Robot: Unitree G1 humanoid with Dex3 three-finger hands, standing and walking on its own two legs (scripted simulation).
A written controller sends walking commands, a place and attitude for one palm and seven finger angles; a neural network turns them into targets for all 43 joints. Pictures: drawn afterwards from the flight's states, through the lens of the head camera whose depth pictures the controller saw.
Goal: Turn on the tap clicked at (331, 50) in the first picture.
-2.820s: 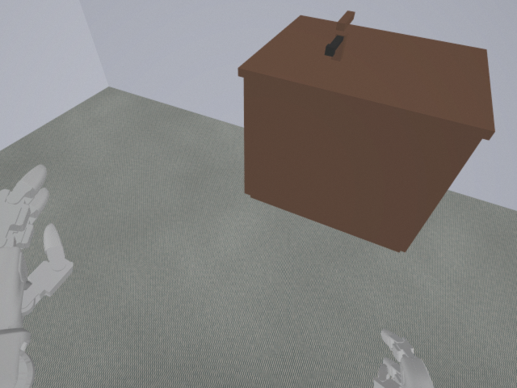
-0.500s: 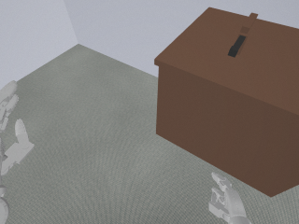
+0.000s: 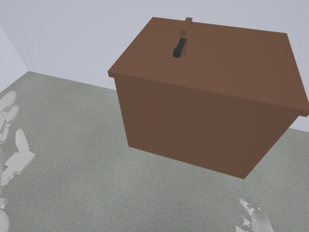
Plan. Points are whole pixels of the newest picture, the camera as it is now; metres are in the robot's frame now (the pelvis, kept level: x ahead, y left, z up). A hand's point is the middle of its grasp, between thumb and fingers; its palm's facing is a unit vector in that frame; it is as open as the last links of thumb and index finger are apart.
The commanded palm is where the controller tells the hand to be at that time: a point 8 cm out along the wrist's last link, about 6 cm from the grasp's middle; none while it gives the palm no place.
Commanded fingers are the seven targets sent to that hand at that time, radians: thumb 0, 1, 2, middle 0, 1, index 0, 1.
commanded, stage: turn to face it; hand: left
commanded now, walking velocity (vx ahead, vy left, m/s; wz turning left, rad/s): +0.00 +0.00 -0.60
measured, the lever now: (177, 52) +0.78 -0.03 +0.06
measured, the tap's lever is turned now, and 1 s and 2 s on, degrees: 0 0 0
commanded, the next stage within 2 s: take the last steps up to it in 0.86 s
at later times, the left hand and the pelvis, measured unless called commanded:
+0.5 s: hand (100, 157) +0.22 +0.12 +0.16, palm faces +0.07 -0.87 -0.49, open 7.4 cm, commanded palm +0.17 +0.19 +0.18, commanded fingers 0.00 0.90 0.90 -0.20 -0.30 -0.20 -0.30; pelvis -0.07 -0.02 -0.01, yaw -18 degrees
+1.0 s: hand (129, 187) +0.17 +0.06 +0.17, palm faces -0.08 -0.90 -0.44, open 7.4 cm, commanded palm +0.14 +0.13 +0.18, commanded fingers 0.00 0.90 0.90 -0.20 -0.30 -0.20 -0.30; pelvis -0.14 -0.03 -0.02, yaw -30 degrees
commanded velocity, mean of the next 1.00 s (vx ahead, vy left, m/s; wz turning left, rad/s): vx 0.02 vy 0.01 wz -0.42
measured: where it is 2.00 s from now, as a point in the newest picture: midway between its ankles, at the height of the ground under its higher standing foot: outside the picture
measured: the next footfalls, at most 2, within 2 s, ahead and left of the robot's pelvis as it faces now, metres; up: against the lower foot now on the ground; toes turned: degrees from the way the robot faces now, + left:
left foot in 0.06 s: +0.02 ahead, +0.15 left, +0.00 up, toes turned +1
right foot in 0.36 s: +0.00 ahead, -0.14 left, +0.00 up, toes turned -19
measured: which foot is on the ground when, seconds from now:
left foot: up 0.00-0.04, down 0.06-0.38, up 0.40-0.64, down 0.66-0.94, up 0.96-1.00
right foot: down 0.00-0.10, up 0.12-0.34, down 0.36-0.68, up 0.70-0.90, down 0.92-1.00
